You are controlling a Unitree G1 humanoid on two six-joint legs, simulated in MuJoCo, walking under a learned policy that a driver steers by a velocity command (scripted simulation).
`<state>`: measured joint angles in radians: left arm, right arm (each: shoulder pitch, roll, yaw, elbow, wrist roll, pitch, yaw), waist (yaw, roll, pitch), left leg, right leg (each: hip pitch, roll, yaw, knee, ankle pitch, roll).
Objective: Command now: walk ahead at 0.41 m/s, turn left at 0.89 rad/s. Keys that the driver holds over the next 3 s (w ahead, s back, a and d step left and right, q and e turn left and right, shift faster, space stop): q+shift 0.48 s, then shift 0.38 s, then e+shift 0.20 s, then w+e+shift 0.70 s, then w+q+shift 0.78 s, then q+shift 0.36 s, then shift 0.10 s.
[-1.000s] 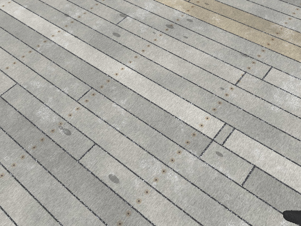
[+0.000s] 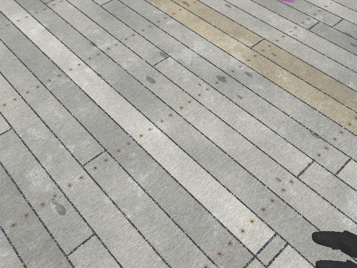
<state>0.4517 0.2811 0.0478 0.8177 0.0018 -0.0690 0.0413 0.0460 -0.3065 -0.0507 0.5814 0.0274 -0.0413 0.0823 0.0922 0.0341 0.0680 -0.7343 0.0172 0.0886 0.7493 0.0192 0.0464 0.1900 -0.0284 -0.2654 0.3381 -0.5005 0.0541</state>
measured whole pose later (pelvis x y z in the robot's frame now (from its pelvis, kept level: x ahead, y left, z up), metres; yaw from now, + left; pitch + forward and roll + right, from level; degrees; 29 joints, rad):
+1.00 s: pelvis +0.22 -0.03 +0.03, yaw +36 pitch -1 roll +0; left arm 0.23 0.28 0.04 0.71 -0.02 0.01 0.00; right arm 0.21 -0.25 -0.03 0.70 -0.03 0.05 -0.02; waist 0.03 -0.03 0.05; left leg -0.20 -0.01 -0.03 0.53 -0.32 0.01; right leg -0.38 0.02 0.07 0.65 -0.35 0.02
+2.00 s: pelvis +0.83 -0.06 +0.00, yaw -5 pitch +1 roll +3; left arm 0.37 0.29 0.02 0.80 -0.01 -0.06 0.01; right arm 0.14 -0.30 -0.05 0.66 0.02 -0.12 0.04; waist 0.02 -0.03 0.06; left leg -0.48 -0.12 0.03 0.58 -0.13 0.05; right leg -0.12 0.07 0.14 1.23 -0.39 -0.08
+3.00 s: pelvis +1.57 -0.01 +0.02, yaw +46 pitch +1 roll -1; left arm 0.03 0.33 0.03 0.62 0.02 -0.06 0.03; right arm 0.21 -0.32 -0.06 0.61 0.01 0.00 0.00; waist -0.05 -0.01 0.12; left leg -0.37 -0.19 -0.14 0.47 -0.08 0.12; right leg -0.66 -0.02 0.18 1.07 -0.36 0.10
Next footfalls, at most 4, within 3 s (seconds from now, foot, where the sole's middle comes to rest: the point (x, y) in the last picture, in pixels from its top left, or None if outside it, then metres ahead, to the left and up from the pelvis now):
0.04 left None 0.24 0.06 -0.75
0.54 right None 0.39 -0.08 -0.75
0.92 left None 0.17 0.07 -0.75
1.44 right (243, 252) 0.50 -0.14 -0.75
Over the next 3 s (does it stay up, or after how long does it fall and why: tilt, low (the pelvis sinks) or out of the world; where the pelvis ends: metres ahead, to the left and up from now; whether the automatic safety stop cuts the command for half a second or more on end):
stays up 1.57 -0.01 0.02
